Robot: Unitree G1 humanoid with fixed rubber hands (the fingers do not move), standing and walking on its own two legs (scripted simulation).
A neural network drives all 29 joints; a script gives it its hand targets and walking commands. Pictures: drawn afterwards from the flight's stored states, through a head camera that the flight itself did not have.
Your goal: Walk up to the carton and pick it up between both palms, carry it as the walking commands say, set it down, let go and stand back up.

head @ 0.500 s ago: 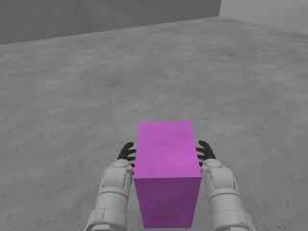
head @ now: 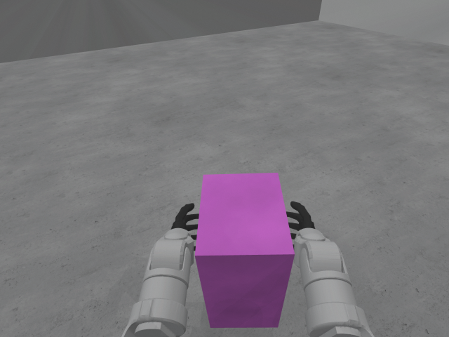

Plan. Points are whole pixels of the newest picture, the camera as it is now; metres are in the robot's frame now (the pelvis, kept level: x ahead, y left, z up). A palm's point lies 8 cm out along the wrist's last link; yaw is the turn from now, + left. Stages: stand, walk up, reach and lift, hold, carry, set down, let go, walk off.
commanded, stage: hold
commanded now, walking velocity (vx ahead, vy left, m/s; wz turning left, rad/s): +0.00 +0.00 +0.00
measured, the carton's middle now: (242, 254) +0.32 +0.00 +0.00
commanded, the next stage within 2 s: carry in 0.20 s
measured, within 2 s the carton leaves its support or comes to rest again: neither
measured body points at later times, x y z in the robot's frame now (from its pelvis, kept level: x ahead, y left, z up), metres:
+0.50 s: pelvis +0.06 -0.01 +0.00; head +0.04 -0.01 +0.45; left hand +0.39 +0.09 +0.09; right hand +0.38 -0.15 +0.09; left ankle +0.04 +0.12 -0.72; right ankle +0.06 -0.11 -0.74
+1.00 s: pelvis +0.33 +0.01 +0.01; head +0.34 +0.02 +0.46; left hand +0.64 +0.09 +0.09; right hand +0.61 -0.15 +0.10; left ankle +0.25 +0.12 -0.73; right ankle +0.39 -0.14 -0.67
